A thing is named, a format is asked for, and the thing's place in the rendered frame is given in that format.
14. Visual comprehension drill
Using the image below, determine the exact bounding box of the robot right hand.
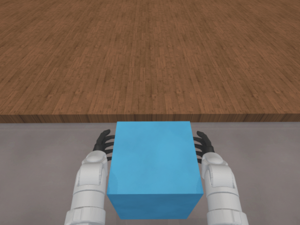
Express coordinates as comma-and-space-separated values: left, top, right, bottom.
193, 131, 214, 164

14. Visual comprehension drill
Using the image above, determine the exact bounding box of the right robot forearm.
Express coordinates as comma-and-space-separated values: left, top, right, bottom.
202, 152, 249, 225

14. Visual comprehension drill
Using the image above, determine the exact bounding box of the left robot forearm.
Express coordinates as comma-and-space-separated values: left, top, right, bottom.
64, 150, 108, 225

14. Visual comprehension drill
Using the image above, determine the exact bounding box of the robot left hand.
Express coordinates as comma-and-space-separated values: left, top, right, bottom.
93, 129, 115, 161

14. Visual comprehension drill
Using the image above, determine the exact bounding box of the carton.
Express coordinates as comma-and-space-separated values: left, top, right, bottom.
107, 121, 204, 219

